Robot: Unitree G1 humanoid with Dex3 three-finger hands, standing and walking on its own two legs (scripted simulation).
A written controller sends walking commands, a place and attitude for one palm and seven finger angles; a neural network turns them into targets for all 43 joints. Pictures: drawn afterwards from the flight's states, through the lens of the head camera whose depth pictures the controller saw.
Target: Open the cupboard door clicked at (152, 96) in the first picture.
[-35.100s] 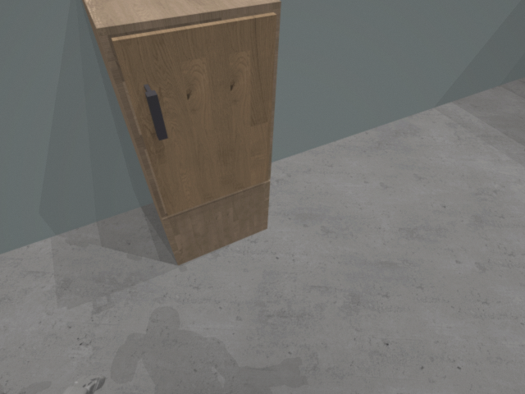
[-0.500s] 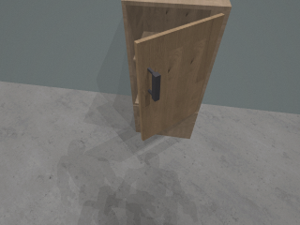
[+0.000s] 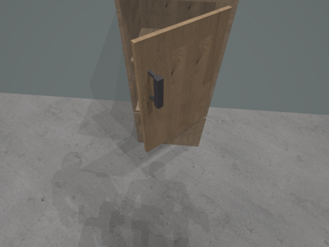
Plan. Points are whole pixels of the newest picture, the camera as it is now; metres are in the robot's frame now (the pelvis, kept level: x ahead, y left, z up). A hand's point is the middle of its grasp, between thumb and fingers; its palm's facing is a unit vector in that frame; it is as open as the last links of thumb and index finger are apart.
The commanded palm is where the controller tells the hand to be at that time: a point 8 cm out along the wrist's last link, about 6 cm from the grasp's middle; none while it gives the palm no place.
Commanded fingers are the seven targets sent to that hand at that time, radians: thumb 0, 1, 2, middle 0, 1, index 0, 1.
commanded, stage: walk to a spot facing it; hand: left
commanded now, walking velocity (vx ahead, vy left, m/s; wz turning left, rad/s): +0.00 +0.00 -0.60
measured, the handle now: (155, 89) +0.58 +0.07 +0.01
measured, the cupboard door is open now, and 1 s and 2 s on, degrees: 42 42 42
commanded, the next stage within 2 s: none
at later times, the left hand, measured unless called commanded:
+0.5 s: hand out of the picture +0.08 +0.17 -0.16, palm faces -0.20 -0.94 -0.26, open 7.4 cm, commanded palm none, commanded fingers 0.00 0.90 0.90 -0.20 -0.30 -0.20 -0.30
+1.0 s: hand (129, 216) +0.22 +0.12 -0.17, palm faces -0.54 -0.80 -0.27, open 7.4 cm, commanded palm none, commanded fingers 0.00 0.90 0.90 -0.20 -0.30 -0.20 -0.30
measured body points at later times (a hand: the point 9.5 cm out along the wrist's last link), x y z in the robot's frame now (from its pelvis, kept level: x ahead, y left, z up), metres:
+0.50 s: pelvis +0.00 -0.02 +0.00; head +0.05 -0.04 +0.45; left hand +0.10 +0.22 -0.14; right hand +0.05 -0.30 -0.14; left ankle +0.02 +0.14 -0.68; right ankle -0.02 -0.11 -0.74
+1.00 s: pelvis +0.01 -0.01 -0.02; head +0.05 -0.03 +0.43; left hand +0.25 +0.17 -0.15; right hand -0.11 -0.25 -0.16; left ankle +0.05 +0.13 -0.73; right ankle -0.05 -0.11 -0.75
